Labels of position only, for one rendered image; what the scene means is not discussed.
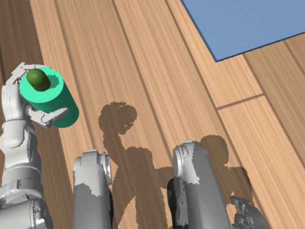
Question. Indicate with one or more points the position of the left robot arm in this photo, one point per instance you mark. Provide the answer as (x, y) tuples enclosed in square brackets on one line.
[(21, 192)]

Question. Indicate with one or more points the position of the bottle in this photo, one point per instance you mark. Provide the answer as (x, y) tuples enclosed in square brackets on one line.
[(45, 89)]

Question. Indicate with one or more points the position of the right robot foot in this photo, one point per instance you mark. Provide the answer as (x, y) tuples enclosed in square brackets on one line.
[(172, 203)]

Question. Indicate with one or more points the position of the left robot hand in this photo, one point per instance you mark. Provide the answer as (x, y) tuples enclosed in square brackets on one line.
[(15, 106)]

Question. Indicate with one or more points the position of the right robot hand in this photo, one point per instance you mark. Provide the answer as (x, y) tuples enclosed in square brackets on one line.
[(253, 218)]

